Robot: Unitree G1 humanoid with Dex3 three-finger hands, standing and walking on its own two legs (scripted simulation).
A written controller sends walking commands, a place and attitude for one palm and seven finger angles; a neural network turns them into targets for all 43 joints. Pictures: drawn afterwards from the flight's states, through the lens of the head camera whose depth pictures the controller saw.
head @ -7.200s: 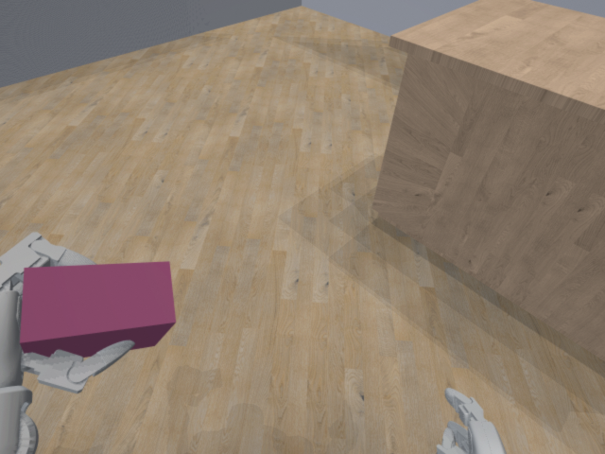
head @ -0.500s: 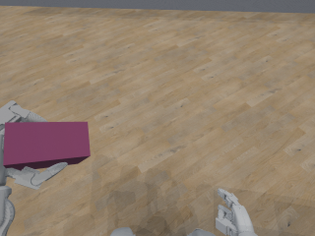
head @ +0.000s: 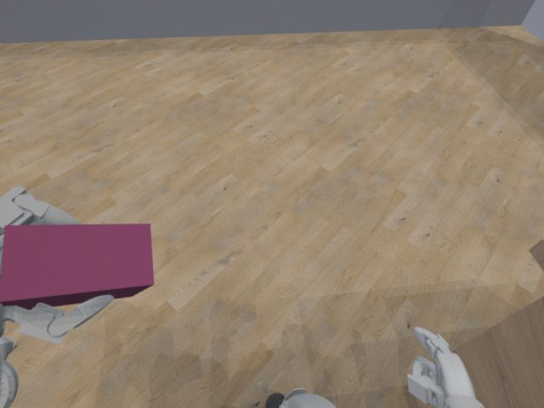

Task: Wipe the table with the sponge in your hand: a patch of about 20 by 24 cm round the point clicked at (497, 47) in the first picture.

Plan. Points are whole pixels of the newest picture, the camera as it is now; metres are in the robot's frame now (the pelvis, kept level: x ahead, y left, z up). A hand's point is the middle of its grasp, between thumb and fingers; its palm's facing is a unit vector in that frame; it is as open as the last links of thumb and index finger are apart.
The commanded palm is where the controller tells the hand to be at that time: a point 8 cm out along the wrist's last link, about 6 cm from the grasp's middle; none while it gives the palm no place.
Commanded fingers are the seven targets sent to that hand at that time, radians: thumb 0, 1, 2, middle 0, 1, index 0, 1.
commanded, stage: turn to face it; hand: left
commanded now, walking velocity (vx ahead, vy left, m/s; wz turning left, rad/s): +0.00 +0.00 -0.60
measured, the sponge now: (101, 266) +0.23 +0.21 +0.16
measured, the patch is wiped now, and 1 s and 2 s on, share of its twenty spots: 0.00 0.00 0.00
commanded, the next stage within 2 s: none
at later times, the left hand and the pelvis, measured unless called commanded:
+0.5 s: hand (212, 264) +0.23 +0.08 +0.19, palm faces +0.06 -0.83 -0.55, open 10.2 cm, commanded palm +0.19 +0.15 +0.19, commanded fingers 0.00 0.10 1.30 -1.20 -1.60 -1.20 -1.60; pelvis -0.05 -0.07 +0.00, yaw -19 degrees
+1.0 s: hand (370, 322) +0.19 -0.07 +0.18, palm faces -0.21 -0.81 -0.55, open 10.2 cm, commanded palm +0.17 +0.01 +0.19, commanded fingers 0.00 0.10 1.30 -1.20 -1.60 -1.20 -1.60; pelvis -0.13 -0.11 +0.00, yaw -37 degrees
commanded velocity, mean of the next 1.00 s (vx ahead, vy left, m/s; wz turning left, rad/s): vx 0.00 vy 0.00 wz -0.60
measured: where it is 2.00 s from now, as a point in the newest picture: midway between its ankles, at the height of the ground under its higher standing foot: outside the picture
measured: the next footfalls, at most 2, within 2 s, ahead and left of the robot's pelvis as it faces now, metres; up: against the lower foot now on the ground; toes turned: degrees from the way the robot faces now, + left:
right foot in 0.20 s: +0.05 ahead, -0.15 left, +0.00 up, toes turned -13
left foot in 0.54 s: +0.02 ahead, +0.06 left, +0.00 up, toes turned -15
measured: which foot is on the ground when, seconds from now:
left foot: down 0.00-0.20, up 0.22-0.52, down 0.54-0.80, up 0.82-1.00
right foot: up 0.00-0.18, down 0.20-0.56, up 0.58-0.76, down 0.78-1.00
